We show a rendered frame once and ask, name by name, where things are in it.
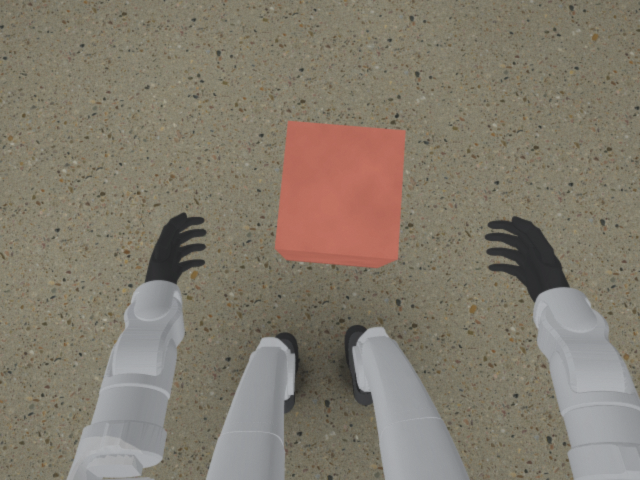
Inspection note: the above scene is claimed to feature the robot right foot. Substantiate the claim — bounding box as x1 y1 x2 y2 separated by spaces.
345 325 373 405

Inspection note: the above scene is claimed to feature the right robot forearm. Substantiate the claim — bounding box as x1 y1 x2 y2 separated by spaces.
533 287 640 480

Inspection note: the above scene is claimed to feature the right robot hand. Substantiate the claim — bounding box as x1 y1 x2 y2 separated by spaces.
485 216 570 303

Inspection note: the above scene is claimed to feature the robot left foot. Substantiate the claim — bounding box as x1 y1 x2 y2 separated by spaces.
275 332 298 414

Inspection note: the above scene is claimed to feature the carton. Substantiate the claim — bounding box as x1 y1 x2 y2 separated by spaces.
275 121 406 268

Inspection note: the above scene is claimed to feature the left robot hand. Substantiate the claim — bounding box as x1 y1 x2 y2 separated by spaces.
145 212 207 285

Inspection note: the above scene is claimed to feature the left robot forearm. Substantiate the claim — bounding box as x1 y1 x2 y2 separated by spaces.
67 280 185 480

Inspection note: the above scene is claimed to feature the robot foot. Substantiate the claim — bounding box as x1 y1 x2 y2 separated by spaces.
345 325 373 405
275 332 298 414

